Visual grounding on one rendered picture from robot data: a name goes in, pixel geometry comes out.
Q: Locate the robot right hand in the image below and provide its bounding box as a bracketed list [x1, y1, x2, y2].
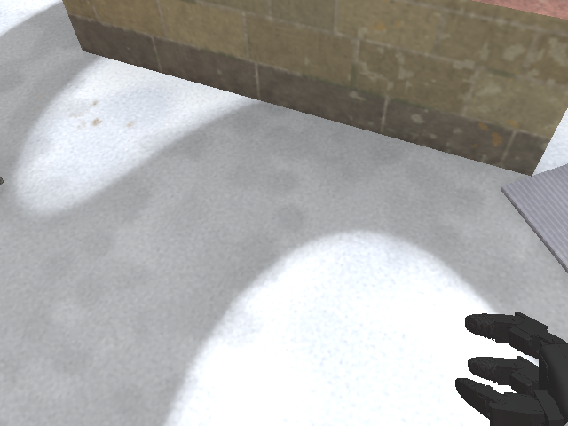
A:
[455, 312, 568, 426]

